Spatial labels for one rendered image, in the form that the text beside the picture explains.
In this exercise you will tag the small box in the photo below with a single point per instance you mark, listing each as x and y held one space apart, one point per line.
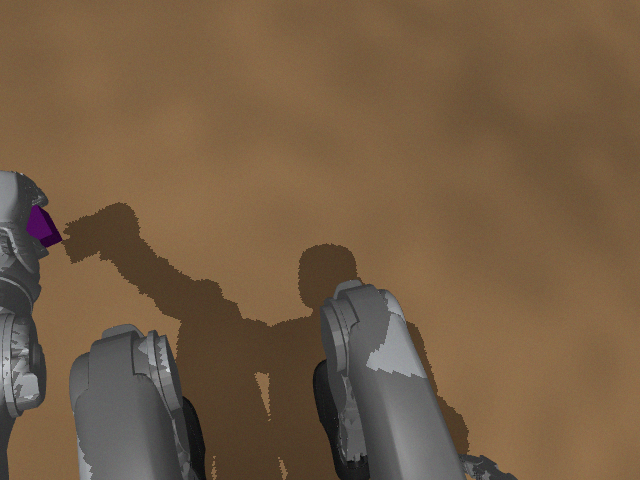
41 226

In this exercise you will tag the left robot hand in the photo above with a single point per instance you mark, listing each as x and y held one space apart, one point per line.
18 194

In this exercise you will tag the left robot foot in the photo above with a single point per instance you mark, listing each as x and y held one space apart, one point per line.
195 438

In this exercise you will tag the right robot hand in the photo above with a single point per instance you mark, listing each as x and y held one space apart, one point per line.
482 468

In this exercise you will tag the left robot arm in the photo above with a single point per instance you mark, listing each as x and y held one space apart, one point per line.
22 361

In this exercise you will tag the right robot foot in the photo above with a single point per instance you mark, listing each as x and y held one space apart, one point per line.
328 416

